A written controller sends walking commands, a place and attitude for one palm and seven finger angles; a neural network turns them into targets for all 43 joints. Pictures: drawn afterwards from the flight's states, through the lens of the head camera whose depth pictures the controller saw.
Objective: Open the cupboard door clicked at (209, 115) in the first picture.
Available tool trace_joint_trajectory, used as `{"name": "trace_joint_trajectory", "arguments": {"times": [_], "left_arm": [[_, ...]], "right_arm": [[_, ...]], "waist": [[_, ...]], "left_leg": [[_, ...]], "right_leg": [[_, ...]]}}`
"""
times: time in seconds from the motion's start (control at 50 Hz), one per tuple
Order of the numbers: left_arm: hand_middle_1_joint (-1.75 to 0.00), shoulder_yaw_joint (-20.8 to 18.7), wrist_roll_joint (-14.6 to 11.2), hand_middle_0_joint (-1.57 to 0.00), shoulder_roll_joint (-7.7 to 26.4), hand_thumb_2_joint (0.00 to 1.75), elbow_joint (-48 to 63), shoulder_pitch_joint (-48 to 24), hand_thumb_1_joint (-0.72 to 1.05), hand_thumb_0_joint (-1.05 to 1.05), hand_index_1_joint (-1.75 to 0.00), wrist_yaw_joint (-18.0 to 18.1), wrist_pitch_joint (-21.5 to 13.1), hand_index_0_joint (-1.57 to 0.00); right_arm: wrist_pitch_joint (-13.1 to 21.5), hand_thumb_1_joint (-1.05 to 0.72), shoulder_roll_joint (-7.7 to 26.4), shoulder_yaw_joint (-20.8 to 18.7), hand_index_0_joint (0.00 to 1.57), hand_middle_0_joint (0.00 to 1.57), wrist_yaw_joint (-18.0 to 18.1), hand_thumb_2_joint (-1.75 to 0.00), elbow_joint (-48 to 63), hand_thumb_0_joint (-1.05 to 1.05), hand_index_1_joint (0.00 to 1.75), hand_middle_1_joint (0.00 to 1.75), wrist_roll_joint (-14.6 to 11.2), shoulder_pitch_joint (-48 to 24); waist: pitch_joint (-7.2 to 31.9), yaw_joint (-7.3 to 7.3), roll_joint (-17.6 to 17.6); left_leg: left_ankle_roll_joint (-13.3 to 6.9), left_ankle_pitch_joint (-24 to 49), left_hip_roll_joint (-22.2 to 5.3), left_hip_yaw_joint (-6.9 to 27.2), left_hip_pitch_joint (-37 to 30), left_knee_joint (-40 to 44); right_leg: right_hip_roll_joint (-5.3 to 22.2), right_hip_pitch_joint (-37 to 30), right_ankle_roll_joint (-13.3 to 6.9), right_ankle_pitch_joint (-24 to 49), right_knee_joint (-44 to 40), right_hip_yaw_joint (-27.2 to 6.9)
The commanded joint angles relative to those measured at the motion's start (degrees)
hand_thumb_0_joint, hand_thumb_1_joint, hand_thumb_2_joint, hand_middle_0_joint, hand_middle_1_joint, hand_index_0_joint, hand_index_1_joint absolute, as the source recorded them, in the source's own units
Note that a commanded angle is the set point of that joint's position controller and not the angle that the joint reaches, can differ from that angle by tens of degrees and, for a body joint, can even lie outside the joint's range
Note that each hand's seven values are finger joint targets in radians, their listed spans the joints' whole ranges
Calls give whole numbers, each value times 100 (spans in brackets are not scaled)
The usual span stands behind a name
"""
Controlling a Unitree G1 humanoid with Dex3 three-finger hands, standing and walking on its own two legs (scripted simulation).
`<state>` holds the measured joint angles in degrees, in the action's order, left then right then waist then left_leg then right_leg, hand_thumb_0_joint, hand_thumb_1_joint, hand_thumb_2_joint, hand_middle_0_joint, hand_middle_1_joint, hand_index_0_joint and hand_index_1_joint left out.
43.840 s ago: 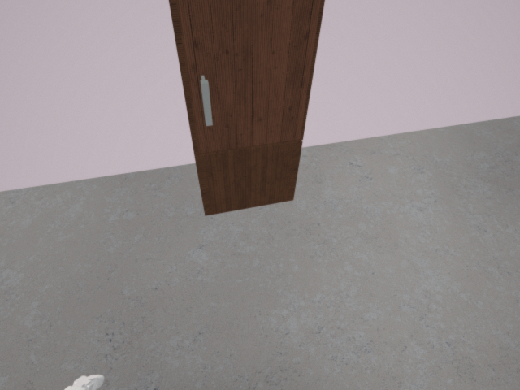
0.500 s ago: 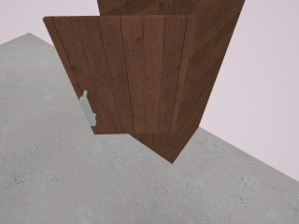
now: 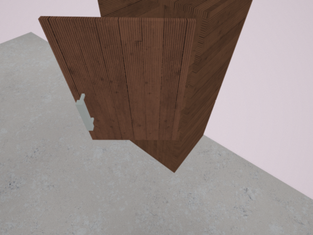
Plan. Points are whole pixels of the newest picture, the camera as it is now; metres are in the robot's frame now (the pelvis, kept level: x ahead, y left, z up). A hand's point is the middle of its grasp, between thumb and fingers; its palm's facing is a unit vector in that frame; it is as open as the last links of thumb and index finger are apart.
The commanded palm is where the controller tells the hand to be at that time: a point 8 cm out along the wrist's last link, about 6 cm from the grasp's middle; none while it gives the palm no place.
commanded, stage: come to a stop and stand still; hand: left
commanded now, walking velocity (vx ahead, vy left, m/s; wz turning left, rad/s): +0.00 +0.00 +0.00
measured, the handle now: (86, 112) +0.55 +0.32 -0.10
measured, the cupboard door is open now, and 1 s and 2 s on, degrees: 39 39 39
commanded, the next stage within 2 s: look again from close up in 0.22 s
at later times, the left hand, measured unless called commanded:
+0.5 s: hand out of the picture +0.03 +0.18 -0.17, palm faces +0.03 -0.97 -0.23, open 7.4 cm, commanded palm none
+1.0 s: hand out of the picture +0.02 +0.18 -0.17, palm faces +0.05 -0.97 -0.24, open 7.4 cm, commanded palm none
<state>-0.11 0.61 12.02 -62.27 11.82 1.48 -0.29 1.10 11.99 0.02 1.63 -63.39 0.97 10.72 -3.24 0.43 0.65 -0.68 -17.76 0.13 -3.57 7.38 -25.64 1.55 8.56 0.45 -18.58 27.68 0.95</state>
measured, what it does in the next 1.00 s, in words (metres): stands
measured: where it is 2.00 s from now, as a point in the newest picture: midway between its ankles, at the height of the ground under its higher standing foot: outside the picture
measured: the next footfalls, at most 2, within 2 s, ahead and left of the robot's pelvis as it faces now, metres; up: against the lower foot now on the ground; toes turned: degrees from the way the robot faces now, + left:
right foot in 1.58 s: +0.02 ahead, -0.06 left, +0.00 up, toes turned -3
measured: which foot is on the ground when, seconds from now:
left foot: down 0.00-1.00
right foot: down 0.00-1.00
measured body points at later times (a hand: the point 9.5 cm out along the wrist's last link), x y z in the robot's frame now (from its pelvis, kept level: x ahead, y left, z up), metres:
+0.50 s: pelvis +0.00 -0.02 +0.00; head +0.02 -0.02 +0.45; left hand +0.03 +0.23 -0.15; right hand +0.04 -0.26 -0.15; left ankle -0.04 +0.11 -0.74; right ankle -0.04 -0.12 -0.74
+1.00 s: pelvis -0.01 -0.02 +0.00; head +0.00 -0.02 +0.45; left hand +0.01 +0.23 -0.15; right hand +0.03 -0.27 -0.15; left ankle -0.04 +0.11 -0.74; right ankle -0.04 -0.12 -0.74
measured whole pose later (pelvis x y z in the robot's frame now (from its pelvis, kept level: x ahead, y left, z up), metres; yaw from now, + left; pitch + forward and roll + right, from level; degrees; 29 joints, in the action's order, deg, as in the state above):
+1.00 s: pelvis -0.01 -0.02 +0.00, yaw +1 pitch -1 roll +1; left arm -0.6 0.5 12.5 -63.1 12.3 1.2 -0.9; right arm 1.0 11.7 0.3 1.6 -65.1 1.0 11.2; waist -2.2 0.9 0.8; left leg 1.2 -15.1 -1.4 -2.1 7.2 -23.1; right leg -0.1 7.8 -1.4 -16.3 24.8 2.5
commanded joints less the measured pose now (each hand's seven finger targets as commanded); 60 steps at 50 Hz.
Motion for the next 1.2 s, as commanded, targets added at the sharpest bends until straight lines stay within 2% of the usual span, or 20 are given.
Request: {"name": "trace_joint_trajectory", "arguments": {"times": [0.0, 0.08, 0.14, 0.2, 0.26, 0.46, 0.56, 0.66, 0.68, 0.84, 0.88, 0.92, 0.96, 1.0, 1.04, 1.1, 1.14, 1.18], "left_arm": [[-30, -133, 15, -20, 834, 90, 243, 147, 90, 0, -30, 41, -118, -20], [-30, -137, 12, -20, 867, 90, 233, 155, 90, 0, -30, 37, -136, -20], [-30, -136, 11, -20, 851, 90, 234, 147, 90, 0, -30, 35, -133, -20], [-30, -147, 2, -20, 888, 90, 233, 138, 90, 0, -30, 32, -141, -20], [-30, -146, 9, -20, 869, 90, 221, 118, 90, 0, -30, 33, -135, -20], [-30, -151, 1, -20, 870, 90, 197, 152, 90, 0, -30, 22, -148, -20], [-30, -159, 0, -20, 865, 90, 191, 147, 90, 0, -30, 24, -147, -20], [-30, -162, 4, -20, 867, 90, 180, 159, 90, 0, -30, 22, -153, -20], [-30, -161, -2, -20, 860, 90, 162, 172, 90, 0, -30, 23, -157, -20], [-30, -161, 1, -20, 850, 90, 164, 187, 90, 0, -30, 17, -159, -20], [-30, -165, -1, -20, 875, 90, 153, 179, 90, 0, -30, 18, -164, -20], [-30, -197, 5, -20, 965, 90, 175, 195, 90, 0, -30, 20, -177, -20], [-30, -203, 11, -20, 841, 90, 166, 293, 90, 0, -30, 44, -137, -20], [-30, -210, 7, -20, 809, 90, 159, 412, 90, 0, -30, 62, -86, -20], [-30, -273, 26, -20, 892, 90, 190, 517, 90, 0, -30, 75, -52, -20], [-30, -354, 35, -20, 992, 90, 263, 545, 90, 0, -30, 100, -21, -20], [-30, -400, 57, -20, 1002, 90, 338, 510, 90, 0, -30, 112, -4, -20], [-30, -434, 61, -20, 960, 90, 420, 429, 90, 0, -30, 114, 23, -20]], "right_arm": [[73, -90, 729, -124, 20, 20, 27, -90, 179, 0, 30, 30, -19, 122], [76, -90, 726, -119, 20, 20, 23, -90, 154, 0, 30, 30, -24, 111], [70, -90, 690, -110, 20, 20, 26, -90, 118, 0, 30, 30, -27, 95], [84, -90, 737, -108, 20, 20, 27, -90, 97, 0, 30, 30, -22, 103], [81, -90, 719, -104, 20, 20, 33, -90, 78, 0, 30, 30, -26, 98], [75, -90, 722, -93, 20, 20, 36, -90, 53, 0, 30, 30, -20, 107], [89, -90, 728, -88, 20, 20, 43, -90, 37, 0, 30, 30, -19, 123], [87, -90, 718, -85, 20, 20, 43, -90, 28, 0, 30, 30, -21, 147], [89, -90, 717, -88, 20, 20, 44, -90, 21, 0, 30, 30, -17, 133], [77, -90, 692, -85, 20, 20, 41, -90, 8, 0, 30, 30, -20, 125], [86, -90, 697, -88, 20, 20, 36, -90, -1, 0, 30, 30, -16, 158], [77, -90, 778, -108, 20, 20, 32, -90, 34, 0, 30, 30, -16, 148], [20, -90, 586, -93, 20, 20, 24, -90, 55, 0, 30, 30, -11, 257], [-44, -90, 430, -66, 20, 20, 11, -90, 94, 0, 30, 30, -7, 363], [-95, -90, 386, -95, 20, 20, 3, -90, 177, 0, 30, 30, -2, 360], [-142, -90, 351, -142, 20, 20, -9, -90, 313, 0, 30, 30, 11, 382], [-152, -90, 321, -167, 20, 20, -21, -90, 367, 0, 30, 30, 5, 461], [-132, -90, 314, -186, 20, 20, -37, -90, 373, 0, 30, 30, 11, 641]], "waist": [[267, -20, 11], [360, -10, 79], [259, -6, 28], [407, -2, -43], [267, 1, -27], [294, 2, 9], [332, 9, -118], [271, 3, 14], [320, 13, -63], [231, 10, 41], [280, 8, -54], [315, 40, -48], [279, 52, 35], [232, 86, 148], [138, 118, 353], [-34, 145, 652], [-116, 122, 759], [-80, 37, 656]], "left_leg": [[-128, 1730, -608, 512, -70, 354], [-102, 1721, -614, 493, -87, 362], [-91, 1690, -627, 483, -61, 407], [-85, 1811, -638, 501, -106, 410], [-80, 1785, -644, 499, -44, 441], [-53, 1712, -652, 493, -63, 475], [-56, 1857, -665, 511, -90, 482], [-51, 1797, -666, 524, -44, 510], [-48, 1815, -668, 514, -87, 510], [-42, 1680, -667, 518, -53, 548], [-37, 1685, -660, 536, -40, 557], [-37, 1610, -618, 497, 4, 466], [23, 1434, -555, 392, 167, 332], [83, 1082, -449, 289, 419, 201], [129, 682, -328, 164, 647, -54], [155, 157, -261, 88, 917, -417], [148, 47, -253, 86, 917, -402], [122, 360, -274, 71, 552, -122]], "right_leg": [[551, 5, -264, 2166, -396, -467], [574, -75, -264, 2291, -441, -459], [539, -41, -269, 2248, -478, -452], [556, -129, -272, 2296, -468, -443], [537, -74, -265, 2245, -506, -432], [548, -79, -268, 2257, -572, -432], [538, -120, -267, 2269, -568, -424], [538, -107, -268, 2240, -602, -411], [552, -121, -271, 2274, -605, -422], [535, -80, -270, 2164, -666, -404], [547, -102, -268, 2111, -665, -420], [644, -161, -319, 2232, -660, -493], [750, -189, -352, 2313, -586, -557], [926, -244, -422, 2063, -617, -715], [1158, -233, -564, 1814, -737, -958], [1561, -70, -831, 1814, -829, -1324], [1621, 87, -882, 1743, -767, -1344], [1482, 455, -776, 1615, -503, -1097]]}}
